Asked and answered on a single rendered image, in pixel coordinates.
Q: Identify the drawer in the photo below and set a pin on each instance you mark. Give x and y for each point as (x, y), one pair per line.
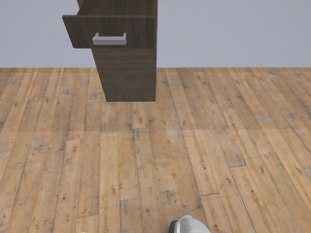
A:
(112, 18)

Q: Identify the cabinet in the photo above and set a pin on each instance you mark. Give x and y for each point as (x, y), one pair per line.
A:
(128, 75)

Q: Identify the robot right foot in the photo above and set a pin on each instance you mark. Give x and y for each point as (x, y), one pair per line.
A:
(172, 226)

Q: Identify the handle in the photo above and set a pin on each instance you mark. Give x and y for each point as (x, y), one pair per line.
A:
(109, 40)

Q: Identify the robot right thigh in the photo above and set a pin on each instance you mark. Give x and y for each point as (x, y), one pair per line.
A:
(190, 225)

